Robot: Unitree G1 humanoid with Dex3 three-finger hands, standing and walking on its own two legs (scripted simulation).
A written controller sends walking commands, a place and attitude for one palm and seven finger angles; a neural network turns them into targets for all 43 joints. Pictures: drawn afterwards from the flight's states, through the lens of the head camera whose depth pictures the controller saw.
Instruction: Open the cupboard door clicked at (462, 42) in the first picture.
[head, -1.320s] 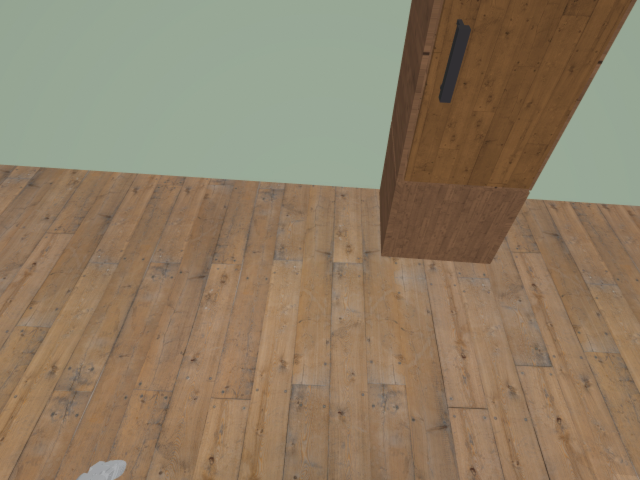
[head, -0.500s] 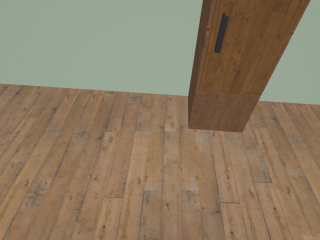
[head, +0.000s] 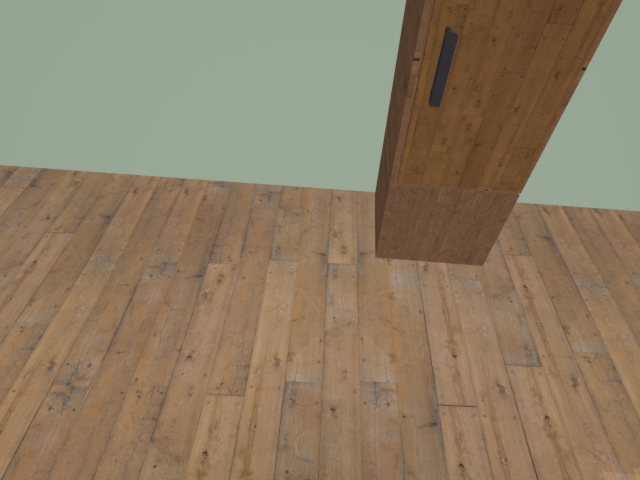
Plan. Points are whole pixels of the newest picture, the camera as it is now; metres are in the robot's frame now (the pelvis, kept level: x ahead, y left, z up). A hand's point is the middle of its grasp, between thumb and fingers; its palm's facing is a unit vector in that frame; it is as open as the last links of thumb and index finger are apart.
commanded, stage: look at it before walking up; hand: left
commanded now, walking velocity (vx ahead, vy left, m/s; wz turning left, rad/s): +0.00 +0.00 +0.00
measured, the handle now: (441, 67) +1.05 -0.25 +0.05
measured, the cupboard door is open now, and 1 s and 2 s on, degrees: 0 0 0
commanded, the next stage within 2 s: walk to a spot facing it in 0.22 s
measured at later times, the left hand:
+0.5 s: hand out of the picture +0.07 +0.24 -0.16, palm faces -0.04 -0.94 -0.33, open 7.4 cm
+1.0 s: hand out of the picture +0.06 +0.15 -0.16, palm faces -0.23 -0.94 -0.25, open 7.4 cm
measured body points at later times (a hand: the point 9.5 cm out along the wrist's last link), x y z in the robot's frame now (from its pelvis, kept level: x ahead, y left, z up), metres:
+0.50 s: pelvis +0.00 +0.00 +0.00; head +0.01 +0.00 +0.45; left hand +0.07 +0.29 -0.14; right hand +0.08 -0.29 -0.14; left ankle +0.00 +0.13 -0.75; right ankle +0.00 -0.12 -0.75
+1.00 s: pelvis -0.03 -0.02 -0.01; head +0.01 -0.05 +0.44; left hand +0.08 +0.20 -0.14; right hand -0.01 -0.30 -0.16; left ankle +0.00 +0.14 -0.67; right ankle -0.02 -0.11 -0.75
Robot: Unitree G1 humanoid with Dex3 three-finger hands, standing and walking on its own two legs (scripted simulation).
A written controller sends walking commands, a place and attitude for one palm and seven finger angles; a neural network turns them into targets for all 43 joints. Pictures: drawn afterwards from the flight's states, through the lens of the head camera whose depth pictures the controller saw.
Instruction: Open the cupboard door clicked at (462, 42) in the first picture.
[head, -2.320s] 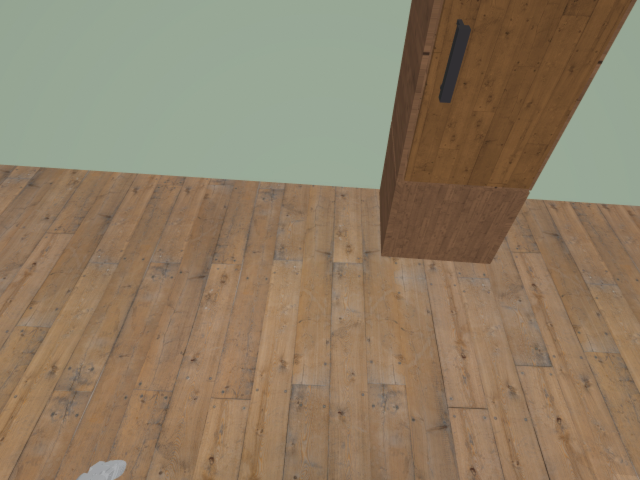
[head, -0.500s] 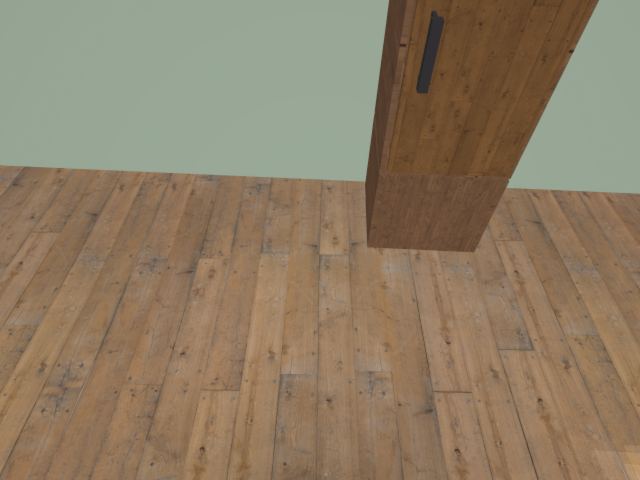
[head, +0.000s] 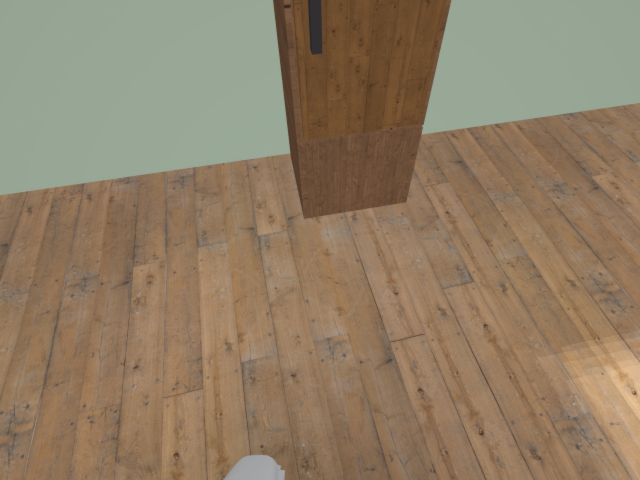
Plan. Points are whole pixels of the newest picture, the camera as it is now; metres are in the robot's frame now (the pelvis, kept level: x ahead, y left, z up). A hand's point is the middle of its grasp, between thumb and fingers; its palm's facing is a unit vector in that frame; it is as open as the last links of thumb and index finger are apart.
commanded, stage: walk to a spot facing it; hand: left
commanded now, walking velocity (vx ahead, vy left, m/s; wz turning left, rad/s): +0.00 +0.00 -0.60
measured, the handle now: (313, 10) +1.09 +0.11 +0.06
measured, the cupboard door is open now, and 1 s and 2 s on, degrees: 0 0 0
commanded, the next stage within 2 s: turn to face it in 1.82 s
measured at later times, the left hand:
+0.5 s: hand out of the picture +0.13 +0.24 -0.16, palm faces -0.26 -0.94 -0.23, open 7.4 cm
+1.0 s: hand (223, 438) +0.19 +0.18 -0.20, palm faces -0.52 -0.84 -0.16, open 7.4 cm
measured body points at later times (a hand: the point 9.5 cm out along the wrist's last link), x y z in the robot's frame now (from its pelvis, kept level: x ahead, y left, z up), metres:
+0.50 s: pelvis -0.02 +0.06 +0.00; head +0.01 +0.07 +0.45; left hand +0.14 +0.29 -0.15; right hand -0.04 -0.20 -0.13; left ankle -0.02 +0.17 -0.74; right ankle -0.07 -0.09 -0.68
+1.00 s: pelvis +0.08 +0.02 -0.02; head +0.11 +0.04 +0.43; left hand +0.22 +0.22 -0.18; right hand +0.00 -0.25 -0.13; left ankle +0.20 +0.07 -0.74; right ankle -0.08 -0.08 -0.74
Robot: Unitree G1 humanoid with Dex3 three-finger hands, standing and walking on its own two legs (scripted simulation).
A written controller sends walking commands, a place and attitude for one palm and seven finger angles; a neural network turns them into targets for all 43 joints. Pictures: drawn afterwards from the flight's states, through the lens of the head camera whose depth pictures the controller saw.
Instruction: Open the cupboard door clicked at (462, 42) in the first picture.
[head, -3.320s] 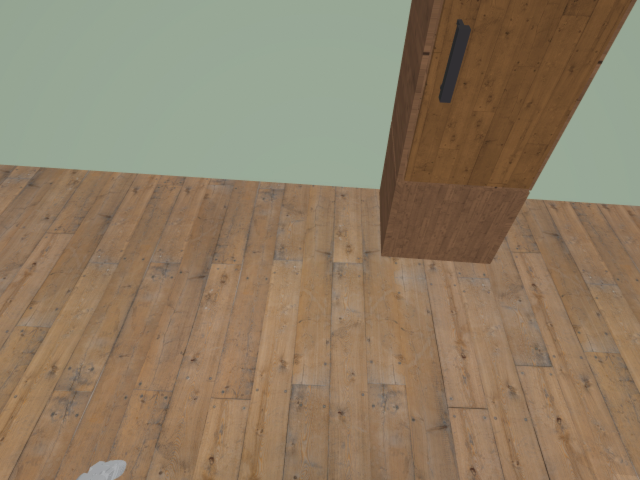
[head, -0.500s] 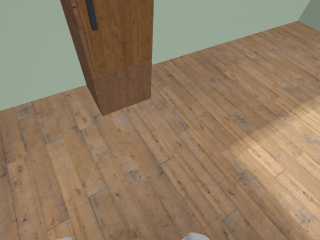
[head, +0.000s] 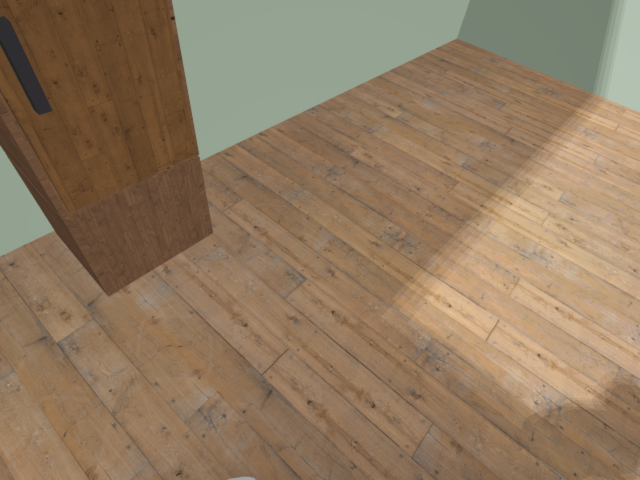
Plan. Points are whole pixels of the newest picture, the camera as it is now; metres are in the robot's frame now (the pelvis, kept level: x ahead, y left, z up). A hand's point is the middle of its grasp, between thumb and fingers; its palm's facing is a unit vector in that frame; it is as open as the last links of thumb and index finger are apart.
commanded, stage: walk to a spot facing it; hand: left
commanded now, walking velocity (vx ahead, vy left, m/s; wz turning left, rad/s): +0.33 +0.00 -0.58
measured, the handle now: (17, 64) +0.77 +0.66 +0.07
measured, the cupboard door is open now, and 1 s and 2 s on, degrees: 0 0 0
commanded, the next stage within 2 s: turn to face it in 0.82 s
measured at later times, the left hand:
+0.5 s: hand (257, 342) +0.36 +0.12 -0.16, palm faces -0.35 -0.93 -0.12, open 7.4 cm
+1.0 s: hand (278, 276) +0.50 +0.11 -0.16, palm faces -0.42 -0.88 -0.23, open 7.3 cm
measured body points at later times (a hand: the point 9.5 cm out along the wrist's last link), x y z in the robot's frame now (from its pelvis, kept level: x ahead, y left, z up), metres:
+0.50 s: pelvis +0.18 +0.01 +0.01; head +0.23 +0.01 +0.46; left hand +0.38 +0.17 -0.14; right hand +0.00 -0.14 -0.12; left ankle +0.07 +0.11 -0.72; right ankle +0.27 -0.15 -0.68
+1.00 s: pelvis +0.39 -0.06 +0.01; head +0.41 -0.07 +0.46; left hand +0.52 +0.15 -0.14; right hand +0.42 -0.35 -0.10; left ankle +0.55 +0.01 -0.70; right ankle +0.30 -0.13 -0.72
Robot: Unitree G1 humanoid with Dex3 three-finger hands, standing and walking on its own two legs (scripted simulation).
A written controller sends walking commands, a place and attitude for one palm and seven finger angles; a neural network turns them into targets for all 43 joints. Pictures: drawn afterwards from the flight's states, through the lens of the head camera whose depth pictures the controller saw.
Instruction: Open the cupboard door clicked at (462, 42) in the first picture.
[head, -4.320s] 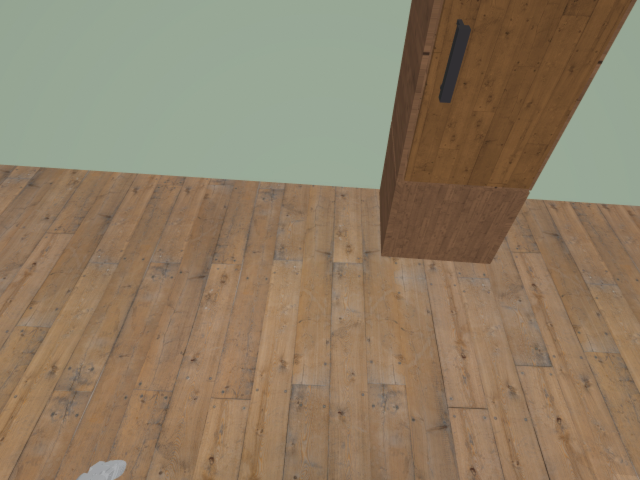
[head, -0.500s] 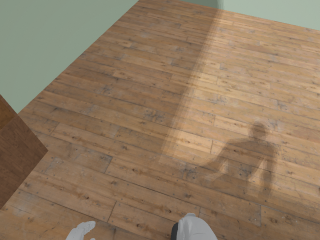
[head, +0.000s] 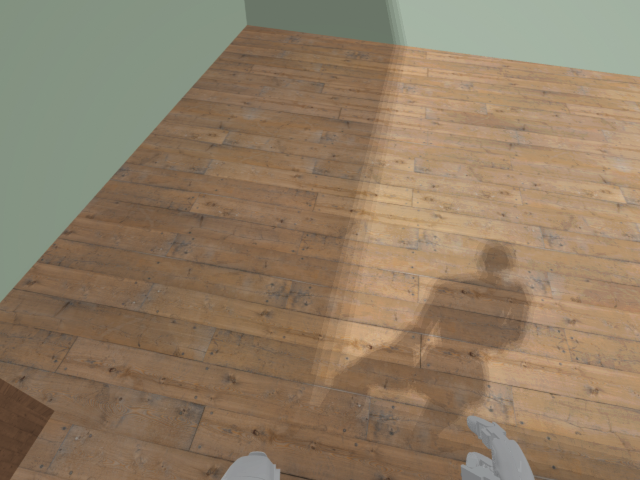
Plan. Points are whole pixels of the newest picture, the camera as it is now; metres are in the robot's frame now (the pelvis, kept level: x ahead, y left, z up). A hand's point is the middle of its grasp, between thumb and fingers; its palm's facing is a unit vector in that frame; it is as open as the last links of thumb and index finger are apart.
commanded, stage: turn to face it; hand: left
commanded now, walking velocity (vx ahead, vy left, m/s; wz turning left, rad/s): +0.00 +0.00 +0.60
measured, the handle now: out of the picture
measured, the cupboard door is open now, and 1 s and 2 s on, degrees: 0 0 0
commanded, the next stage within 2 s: none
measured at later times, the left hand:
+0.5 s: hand (182, 462) +0.15 +0.21 -0.15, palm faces +0.17 -0.96 -0.23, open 7.4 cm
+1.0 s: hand out of the picture -0.02 +0.23 -0.19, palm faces +0.52 -0.81 -0.26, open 7.4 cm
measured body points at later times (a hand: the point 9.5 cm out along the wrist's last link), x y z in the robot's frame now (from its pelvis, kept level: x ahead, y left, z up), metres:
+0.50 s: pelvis +0.07 +0.01 +0.00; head +0.10 +0.01 +0.45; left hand +0.15 +0.27 -0.13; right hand +0.09 -0.24 -0.15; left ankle +0.10 +0.13 -0.73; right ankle +0.07 -0.11 -0.72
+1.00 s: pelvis +0.06 +0.02 -0.01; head +0.09 +0.07 +0.43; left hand -0.05 +0.27 -0.17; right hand +0.31 -0.15 -0.13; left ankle +0.00 +0.12 -0.74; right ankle +0.08 -0.11 -0.72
